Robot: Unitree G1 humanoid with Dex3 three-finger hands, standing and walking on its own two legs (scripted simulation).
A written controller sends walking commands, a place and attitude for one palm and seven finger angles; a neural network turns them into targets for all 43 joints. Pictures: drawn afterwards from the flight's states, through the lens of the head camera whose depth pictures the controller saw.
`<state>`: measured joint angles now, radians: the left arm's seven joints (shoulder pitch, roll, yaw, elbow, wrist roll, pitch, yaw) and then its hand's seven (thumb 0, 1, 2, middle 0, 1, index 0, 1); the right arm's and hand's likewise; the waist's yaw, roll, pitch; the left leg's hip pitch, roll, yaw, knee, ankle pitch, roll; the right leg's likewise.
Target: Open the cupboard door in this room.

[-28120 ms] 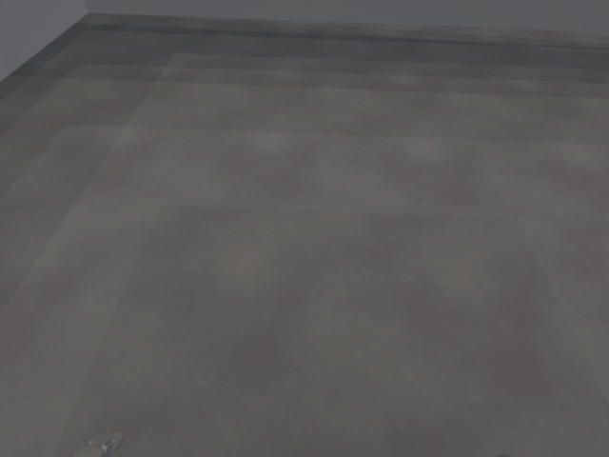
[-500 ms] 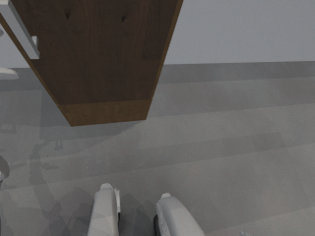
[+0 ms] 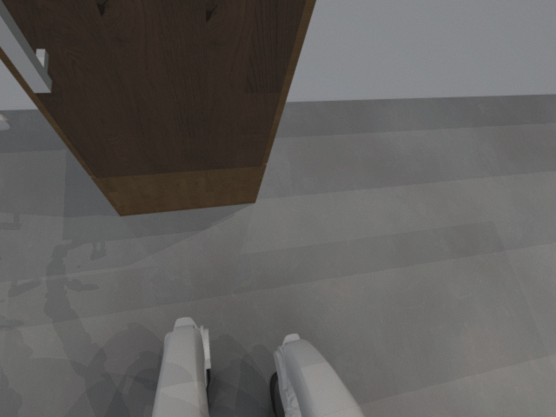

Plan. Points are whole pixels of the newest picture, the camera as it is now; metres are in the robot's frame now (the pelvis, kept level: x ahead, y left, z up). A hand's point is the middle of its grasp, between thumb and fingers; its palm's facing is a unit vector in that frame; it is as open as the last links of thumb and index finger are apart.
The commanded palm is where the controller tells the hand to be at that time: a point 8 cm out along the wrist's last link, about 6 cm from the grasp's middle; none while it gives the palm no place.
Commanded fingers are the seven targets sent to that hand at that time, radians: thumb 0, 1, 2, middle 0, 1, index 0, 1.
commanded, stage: slide the fingers in behind the handle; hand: left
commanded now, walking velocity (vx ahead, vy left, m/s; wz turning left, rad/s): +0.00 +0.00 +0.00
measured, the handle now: (14, 28) +0.56 +0.29 +0.10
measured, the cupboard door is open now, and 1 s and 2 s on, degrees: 0 0 0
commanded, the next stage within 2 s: close the thumb around the handle in 1.50 s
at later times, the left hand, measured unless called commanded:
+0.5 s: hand out of the picture +0.50 +0.30 +0.09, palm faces +0.12 -0.99 +0.00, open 14.0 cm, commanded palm +0.50 +0.32 +0.09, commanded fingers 0.00 -0.50 0.30 -0.30 -1.20 -0.30 -1.20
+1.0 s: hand (23, 66) +0.51 +0.28 +0.09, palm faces +0.14 -0.99 -0.01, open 13.9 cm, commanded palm +0.50 +0.29 +0.09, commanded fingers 0.00 -0.50 0.30 -0.30 -1.20 -0.30 -1.20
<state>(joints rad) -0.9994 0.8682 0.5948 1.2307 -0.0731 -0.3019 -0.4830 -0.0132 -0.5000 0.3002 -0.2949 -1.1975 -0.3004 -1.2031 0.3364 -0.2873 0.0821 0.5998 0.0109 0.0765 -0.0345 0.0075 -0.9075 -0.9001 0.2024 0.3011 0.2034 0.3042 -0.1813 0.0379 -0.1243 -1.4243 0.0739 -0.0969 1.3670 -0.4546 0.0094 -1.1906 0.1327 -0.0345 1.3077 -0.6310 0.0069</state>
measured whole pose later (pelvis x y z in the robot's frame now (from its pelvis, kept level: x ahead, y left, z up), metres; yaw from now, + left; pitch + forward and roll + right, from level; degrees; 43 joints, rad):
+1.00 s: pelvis +0.00 -0.01 +0.01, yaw +2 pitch +27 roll -7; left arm -0.96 0.67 0.48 1.19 -0.09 -0.35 -0.33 -0.01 -0.50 0.30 -0.30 -1.21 -0.31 -1.22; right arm 0.37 -0.27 0.05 0.63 -0.01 0.07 -0.01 0.01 -0.91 -0.90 0.20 0.30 0.20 0.30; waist -0.17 0.05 -0.14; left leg -1.35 0.06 -0.09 1.32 -0.44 0.00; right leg -1.13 0.12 -0.03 1.28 -0.63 0.00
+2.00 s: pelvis +0.01 +0.00 +0.02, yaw +2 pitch +27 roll -6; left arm -0.94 0.63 0.47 1.19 -0.07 -0.37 -0.28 -0.01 0.15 0.58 -0.34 -1.27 -0.36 -1.28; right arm 0.37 -0.27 0.05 0.64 -0.02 0.07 0.00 0.01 -0.91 -0.90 0.20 0.30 0.20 0.30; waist -0.18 0.05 -0.15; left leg -1.33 0.06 -0.08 1.30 -0.44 0.00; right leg -1.11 0.11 -0.02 1.26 -0.63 0.00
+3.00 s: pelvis +0.03 -0.01 +0.05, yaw +3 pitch +21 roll -3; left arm -0.34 0.20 0.30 0.60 -0.20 -0.39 -0.01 0.01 0.72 0.76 -0.36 -1.35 -0.38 -1.34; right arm 0.31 -0.24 0.00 0.55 -0.01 0.08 0.03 0.01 -0.91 -0.90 0.20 0.30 0.20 0.30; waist -0.07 0.03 -0.20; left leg -1.09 0.04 -0.03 1.17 -0.44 0.00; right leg -0.89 0.08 0.02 1.15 -0.62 0.00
